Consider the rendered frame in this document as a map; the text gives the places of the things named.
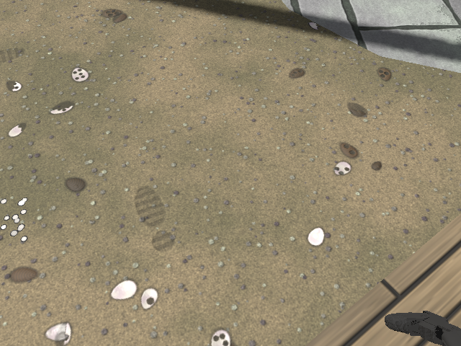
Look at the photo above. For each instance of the right robot hand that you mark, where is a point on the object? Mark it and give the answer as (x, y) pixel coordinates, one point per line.
(429, 326)

